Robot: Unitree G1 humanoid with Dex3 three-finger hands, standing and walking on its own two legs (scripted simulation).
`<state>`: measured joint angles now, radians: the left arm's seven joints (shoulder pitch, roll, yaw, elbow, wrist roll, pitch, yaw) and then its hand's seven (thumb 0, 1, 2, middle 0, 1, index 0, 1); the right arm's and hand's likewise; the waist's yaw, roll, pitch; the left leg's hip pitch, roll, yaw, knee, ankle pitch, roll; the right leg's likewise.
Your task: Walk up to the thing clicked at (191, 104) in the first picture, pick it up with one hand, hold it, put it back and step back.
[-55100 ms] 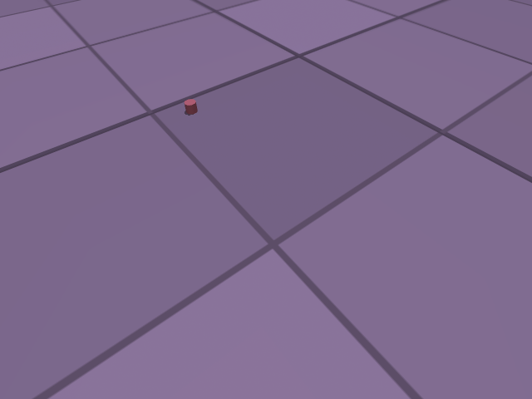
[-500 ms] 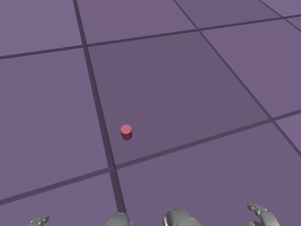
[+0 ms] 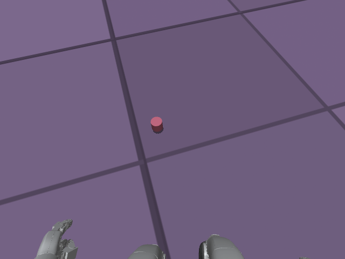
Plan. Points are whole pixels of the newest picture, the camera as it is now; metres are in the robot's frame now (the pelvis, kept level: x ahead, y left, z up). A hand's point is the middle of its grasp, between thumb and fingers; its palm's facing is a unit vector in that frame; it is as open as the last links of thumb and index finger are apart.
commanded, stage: step back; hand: left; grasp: from above
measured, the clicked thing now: (156, 124) +0.92 +0.16 -0.72
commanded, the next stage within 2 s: stand in 1.56 s
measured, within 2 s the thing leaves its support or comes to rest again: neither
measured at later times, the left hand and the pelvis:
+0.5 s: hand out of the picture -0.11 +0.24 -0.13, palm faces -0.05 -0.90 -0.43, open 7.4 cm; pelvis -0.16 -0.03 +0.01, yaw -5 degrees
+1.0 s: hand out of the picture -0.12 +0.25 -0.13, palm faces +0.00 -0.92 -0.39, open 7.4 cm; pelvis -0.19 -0.03 +0.01, yaw -1 degrees
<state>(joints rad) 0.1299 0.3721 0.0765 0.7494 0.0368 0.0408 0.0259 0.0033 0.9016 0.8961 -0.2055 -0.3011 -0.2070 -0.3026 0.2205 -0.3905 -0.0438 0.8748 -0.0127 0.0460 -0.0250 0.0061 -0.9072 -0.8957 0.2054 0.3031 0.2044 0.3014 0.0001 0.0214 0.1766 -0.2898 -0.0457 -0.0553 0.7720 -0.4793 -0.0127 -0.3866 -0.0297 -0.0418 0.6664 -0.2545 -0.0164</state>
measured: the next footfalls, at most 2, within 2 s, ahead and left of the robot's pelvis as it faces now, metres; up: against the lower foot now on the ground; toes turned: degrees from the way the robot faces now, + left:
left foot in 0.02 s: +0.01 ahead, +0.11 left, +0.00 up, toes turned -2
right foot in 0.38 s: -0.16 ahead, -0.15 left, +0.00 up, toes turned -3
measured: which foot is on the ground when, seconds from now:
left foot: up 0.00-0.00, down 0.02-0.42, up 0.44-0.70, down 0.72-1.00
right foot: down 0.00-0.04, up 0.06-0.36, down 0.38-0.78, up 0.80-1.00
